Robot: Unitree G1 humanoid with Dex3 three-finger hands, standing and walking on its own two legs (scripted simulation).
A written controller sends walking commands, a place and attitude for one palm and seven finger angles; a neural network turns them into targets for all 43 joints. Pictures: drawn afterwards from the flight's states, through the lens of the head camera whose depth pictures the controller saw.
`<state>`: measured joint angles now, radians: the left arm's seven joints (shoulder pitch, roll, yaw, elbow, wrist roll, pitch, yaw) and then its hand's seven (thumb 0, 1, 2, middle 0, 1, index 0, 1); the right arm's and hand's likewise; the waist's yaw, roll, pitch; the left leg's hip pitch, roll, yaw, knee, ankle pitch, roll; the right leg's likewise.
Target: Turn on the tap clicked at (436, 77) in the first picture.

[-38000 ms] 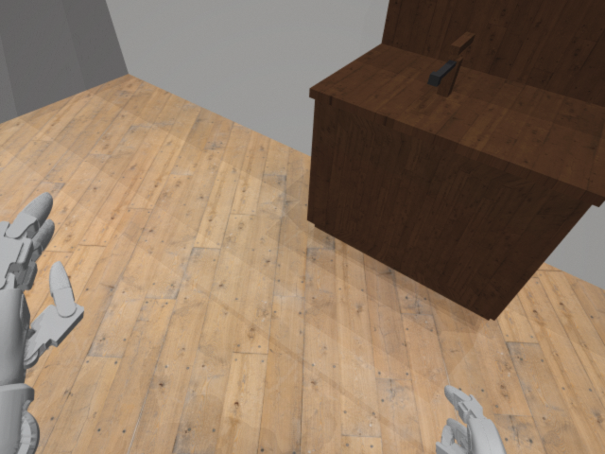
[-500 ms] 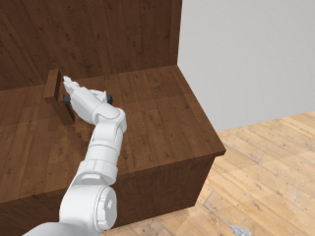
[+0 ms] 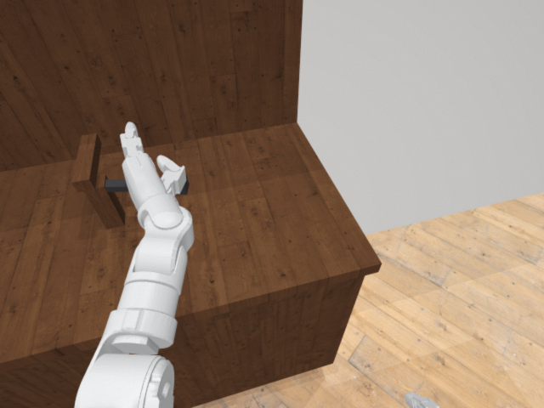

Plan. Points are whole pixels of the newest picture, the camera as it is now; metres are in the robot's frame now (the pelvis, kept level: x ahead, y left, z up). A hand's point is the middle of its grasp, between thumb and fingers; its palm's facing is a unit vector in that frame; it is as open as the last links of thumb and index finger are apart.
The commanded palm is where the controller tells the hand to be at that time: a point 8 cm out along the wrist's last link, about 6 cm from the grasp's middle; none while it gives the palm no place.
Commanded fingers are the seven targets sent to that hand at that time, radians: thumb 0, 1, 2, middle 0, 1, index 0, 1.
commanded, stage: draw the hand back beside the body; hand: left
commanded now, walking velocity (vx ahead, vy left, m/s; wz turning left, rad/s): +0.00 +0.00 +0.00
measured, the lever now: (180, 184) +0.50 +0.19 +0.05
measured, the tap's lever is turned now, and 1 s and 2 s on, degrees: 75 75 75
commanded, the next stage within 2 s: step back with the hand held close in 1.32 s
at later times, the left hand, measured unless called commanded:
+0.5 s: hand (118, 244) +0.28 +0.20 +0.16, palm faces +0.18 -0.96 -0.23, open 7.6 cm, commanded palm +0.25 +0.25 +0.17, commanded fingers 0.00 0.90 0.90 -0.18 -0.25 -0.18 -0.25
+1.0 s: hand (35, 286) +0.22 +0.26 +0.17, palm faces +0.33 -0.88 -0.34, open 7.5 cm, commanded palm +0.17 +0.31 +0.19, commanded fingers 0.00 0.90 0.90 -0.20 -0.30 -0.20 -0.30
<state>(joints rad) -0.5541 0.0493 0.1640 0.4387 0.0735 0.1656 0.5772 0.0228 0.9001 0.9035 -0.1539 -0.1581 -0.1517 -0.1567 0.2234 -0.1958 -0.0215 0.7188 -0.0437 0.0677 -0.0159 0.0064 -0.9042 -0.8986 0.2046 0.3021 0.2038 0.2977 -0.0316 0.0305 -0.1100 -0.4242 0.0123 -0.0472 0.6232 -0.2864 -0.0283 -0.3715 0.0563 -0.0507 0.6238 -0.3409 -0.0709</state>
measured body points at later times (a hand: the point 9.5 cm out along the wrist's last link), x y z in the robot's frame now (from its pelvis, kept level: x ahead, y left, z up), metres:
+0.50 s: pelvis -0.01 +0.02 +0.02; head -0.04 +0.01 +0.47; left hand +0.26 +0.25 +0.17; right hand +0.19 -0.20 -0.06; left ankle +0.02 +0.14 -0.72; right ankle -0.01 -0.07 -0.72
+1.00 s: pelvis +0.01 +0.03 +0.02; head -0.02 +0.02 +0.47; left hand +0.19 +0.31 +0.18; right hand +0.19 -0.19 -0.07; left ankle +0.02 +0.14 -0.72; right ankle -0.01 -0.07 -0.72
